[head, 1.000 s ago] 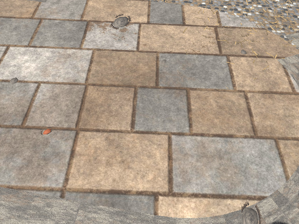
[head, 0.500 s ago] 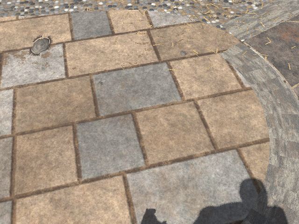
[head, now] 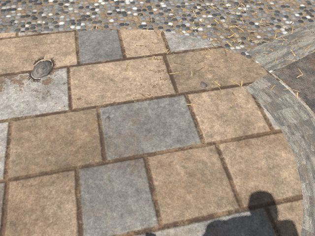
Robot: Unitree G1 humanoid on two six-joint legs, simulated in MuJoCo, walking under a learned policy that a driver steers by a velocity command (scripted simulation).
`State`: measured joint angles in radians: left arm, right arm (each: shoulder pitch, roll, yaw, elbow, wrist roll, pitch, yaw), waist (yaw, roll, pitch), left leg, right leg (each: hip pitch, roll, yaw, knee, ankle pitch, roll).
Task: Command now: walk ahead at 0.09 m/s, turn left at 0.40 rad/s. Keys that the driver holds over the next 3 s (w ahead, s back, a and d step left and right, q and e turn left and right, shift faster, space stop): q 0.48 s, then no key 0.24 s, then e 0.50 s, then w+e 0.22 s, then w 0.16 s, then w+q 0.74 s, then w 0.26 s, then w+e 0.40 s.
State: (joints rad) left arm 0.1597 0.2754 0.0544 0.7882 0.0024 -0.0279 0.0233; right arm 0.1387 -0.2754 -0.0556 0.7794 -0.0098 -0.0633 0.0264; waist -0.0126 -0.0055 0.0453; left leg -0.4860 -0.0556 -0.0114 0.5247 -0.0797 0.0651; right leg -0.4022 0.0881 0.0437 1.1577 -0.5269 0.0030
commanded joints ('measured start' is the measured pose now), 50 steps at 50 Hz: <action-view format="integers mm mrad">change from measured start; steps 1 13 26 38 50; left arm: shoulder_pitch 31 28 41 122 31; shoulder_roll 120 83 126 2 110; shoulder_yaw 33 29 43 -12 39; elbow -70 -88 -136 -102 -122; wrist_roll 4 -9 16 36 -17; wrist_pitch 26 6 17 -5 58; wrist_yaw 15 19 31 -24 -11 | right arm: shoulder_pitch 9 17 4 33 23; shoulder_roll -130 -171 -89 -140 -140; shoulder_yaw -30 -65 -51 -30 -50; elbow -95 -161 -202 -196 -162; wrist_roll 15 17 34 -14 -5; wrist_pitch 27 90 112 102 65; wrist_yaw -22 -62 -47 -40 -66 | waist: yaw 6 -4 45 85 -11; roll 16 173 -147 236 133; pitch -175 -176 -88 -197 -45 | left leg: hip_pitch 259 194 -210 513 360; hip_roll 294 179 17 358 448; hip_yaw -420 -463 -56 -273 -233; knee -223 -227 591 -126 -195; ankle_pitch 7 -215 -291 459 246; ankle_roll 200 124 -169 110 222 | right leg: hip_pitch -213 8 320 -31 -176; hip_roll -94 -42 -328 -178 -166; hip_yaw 62 42 102 -67 -5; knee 77 -504 -817 -558 -107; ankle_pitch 47 200 691 63 -86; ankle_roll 18 40 -208 32 38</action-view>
